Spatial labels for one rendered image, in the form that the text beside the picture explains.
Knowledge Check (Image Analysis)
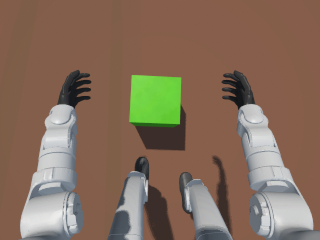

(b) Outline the robot left forearm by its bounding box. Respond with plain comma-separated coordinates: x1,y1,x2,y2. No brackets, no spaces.
20,104,78,239

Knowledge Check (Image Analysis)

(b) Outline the robot left hand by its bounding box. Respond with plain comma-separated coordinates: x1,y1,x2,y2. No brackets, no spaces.
57,70,91,109

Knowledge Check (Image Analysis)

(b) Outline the robot right hand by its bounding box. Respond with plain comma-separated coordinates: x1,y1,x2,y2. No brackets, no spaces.
222,70,255,110

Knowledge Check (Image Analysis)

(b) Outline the left robot upper arm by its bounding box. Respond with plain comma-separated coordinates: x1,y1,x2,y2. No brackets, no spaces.
18,191,84,240

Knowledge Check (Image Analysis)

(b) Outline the robot left foot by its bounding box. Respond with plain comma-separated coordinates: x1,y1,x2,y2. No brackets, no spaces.
135,157,149,180

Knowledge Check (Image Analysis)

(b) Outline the right robot thigh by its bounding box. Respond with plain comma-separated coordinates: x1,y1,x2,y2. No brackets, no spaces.
184,184,233,240

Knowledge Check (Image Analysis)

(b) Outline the robot right forearm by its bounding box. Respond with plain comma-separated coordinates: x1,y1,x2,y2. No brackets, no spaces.
236,104,314,229

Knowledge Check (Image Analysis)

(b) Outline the right robot upper arm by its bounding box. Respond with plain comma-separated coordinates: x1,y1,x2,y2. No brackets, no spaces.
249,191,320,240

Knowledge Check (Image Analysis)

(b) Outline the carton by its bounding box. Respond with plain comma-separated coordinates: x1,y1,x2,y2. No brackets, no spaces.
129,75,181,128

